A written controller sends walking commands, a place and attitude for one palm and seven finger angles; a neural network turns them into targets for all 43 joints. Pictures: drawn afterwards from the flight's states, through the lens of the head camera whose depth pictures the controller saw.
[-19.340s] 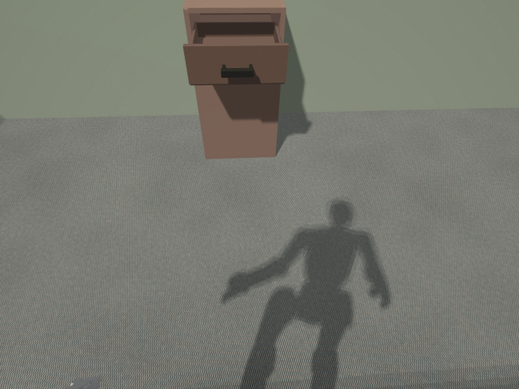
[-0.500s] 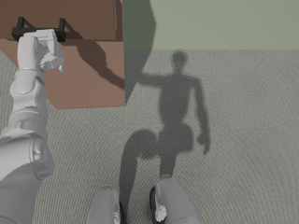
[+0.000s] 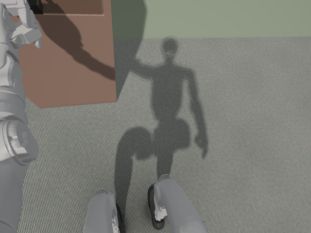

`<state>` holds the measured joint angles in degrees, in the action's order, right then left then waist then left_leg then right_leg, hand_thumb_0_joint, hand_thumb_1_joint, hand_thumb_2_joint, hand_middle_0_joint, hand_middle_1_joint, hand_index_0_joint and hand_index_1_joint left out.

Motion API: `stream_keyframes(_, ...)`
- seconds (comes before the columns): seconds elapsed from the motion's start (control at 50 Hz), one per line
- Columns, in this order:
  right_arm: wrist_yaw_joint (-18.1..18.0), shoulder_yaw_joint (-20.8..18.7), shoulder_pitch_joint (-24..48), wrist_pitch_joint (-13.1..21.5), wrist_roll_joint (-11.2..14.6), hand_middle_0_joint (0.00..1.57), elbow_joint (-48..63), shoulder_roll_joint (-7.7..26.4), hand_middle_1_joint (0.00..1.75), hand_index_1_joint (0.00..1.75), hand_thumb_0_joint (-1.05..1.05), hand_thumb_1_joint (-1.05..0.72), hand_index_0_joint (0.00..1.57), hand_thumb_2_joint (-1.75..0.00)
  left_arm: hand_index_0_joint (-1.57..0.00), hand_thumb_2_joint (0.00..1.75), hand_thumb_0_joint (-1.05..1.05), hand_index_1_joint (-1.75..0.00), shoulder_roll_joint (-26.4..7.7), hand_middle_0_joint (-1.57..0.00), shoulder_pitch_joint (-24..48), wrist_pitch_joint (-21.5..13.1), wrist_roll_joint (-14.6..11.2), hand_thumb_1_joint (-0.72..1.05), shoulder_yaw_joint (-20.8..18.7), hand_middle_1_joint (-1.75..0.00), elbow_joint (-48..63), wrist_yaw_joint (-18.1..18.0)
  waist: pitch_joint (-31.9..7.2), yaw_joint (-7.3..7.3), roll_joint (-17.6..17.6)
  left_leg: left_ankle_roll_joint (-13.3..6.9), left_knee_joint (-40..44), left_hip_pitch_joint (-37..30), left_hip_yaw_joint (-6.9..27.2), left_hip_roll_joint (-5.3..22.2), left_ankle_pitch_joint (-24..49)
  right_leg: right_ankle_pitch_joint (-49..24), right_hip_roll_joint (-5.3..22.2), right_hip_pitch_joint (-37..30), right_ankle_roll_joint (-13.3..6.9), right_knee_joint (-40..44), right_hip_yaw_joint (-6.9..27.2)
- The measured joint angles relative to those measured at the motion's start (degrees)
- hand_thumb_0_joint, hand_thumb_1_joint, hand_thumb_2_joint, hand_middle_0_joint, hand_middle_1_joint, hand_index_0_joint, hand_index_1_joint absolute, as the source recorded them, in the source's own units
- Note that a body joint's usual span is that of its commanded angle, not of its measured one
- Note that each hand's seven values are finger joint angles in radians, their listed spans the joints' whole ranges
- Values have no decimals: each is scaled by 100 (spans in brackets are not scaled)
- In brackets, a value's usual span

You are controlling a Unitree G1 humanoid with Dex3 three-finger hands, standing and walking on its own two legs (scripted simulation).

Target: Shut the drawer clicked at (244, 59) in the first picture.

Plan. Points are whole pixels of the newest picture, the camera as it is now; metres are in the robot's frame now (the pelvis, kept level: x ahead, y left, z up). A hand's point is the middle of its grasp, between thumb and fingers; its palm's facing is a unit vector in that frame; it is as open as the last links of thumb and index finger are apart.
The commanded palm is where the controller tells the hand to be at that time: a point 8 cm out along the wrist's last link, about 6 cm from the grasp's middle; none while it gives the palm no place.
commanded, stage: push the drawer shut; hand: left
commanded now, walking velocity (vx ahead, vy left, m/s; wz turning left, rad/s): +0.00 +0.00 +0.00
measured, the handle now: out of the picture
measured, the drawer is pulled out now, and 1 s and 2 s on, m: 0.00 0.00 0.00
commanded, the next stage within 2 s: pull the fist back off the drawer in 0.26 s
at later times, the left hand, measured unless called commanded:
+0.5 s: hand (26, 24) +0.59 +0.20 +0.06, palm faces +0.00 -1.00 -0.04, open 3.4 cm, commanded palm +0.60 +0.19 +0.06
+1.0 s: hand (32, 30) +0.57 +0.19 +0.06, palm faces +0.01 -1.00 -0.03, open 3.2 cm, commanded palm +0.54 +0.20 +0.06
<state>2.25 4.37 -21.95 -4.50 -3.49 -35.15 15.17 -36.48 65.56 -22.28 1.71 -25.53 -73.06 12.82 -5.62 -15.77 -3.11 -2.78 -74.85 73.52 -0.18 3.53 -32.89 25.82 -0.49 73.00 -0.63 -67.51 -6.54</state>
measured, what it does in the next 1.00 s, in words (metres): stands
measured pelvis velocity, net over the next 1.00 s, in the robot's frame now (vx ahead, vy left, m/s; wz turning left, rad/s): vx -0.01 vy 0.01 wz -0.01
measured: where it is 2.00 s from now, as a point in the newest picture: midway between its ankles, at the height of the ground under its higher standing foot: (137, 224)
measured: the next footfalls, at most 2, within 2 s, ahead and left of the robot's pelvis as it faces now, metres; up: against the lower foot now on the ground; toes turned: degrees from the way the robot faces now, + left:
none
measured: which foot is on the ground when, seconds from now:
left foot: down 0.00-1.00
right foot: down 0.00-1.00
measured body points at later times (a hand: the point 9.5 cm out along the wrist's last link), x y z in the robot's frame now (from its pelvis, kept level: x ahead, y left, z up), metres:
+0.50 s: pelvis -0.03 +0.00 -0.02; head +0.19 +0.06 +0.37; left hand +0.58 +0.25 +0.06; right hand -0.07 -0.25 -0.10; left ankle +0.00 +0.09 -0.62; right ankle +0.05 -0.12 -0.62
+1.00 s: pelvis -0.01 +0.01 +0.00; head +0.19 +0.04 +0.41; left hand +0.56 +0.24 +0.06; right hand -0.04 -0.24 -0.09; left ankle +0.00 +0.09 -0.62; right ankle +0.05 -0.12 -0.62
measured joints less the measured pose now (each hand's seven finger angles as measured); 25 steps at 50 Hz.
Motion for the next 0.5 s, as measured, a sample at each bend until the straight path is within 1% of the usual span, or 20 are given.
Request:
stream_keyframes(0.06, -3, 38, -31, 0, 0, 21, -10, -2, 30, 30, 0, -91, 20, -90, -140, 91, 5, -160, -105, -140, 101, 44, 56, 76, -10, -160, -62, 70, 5, -23, 1, -2, -46, 79, 32, -1, 3, -5, 1, 57, 0, -23, -30)
stream_keyframes(0.18, -7, 83, -35, 70, -24, 21, -69, -12, 30, 30, 0, -91, 20, -90, -140, 90, 4, -160, -309, -140, 447, 161, 133, 69, 128, -160, -268, 68, 15, -91, 3, -1, -170, 294, 127, -20, 33, -33, 22, 203, -8, -85, -121)
stream_keyframes(0.38, -88, 201, -26, 331, -65, 21, -137, 10, 30, 30, 0, -91, 20, -90, -140, 90, 5, -160, -698, -140, 1155, 395, 249, 58, 498, -160, -574, 20, 13, -289, 35, -19, -432, 793, 252, -70, 124, -118, 79, 603, -10, -265, -242)
stream_keyframes(0.5, -80, 231, -89, 425, -91, 21, -157, -17, 30, 30, 0, -91, 20, -90, -140, 90, 6, -160, -752, -140, 1375, 554, 307, 58, 604, -160, -529, -48, 54, -355, 55, -34, -486, 948, 277, -88, 196, -199, 96, 724, 0, -282, -267)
